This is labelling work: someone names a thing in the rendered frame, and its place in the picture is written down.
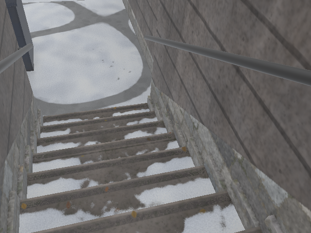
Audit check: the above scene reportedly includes stairs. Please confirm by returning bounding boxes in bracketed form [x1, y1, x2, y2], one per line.
[18, 103, 262, 233]

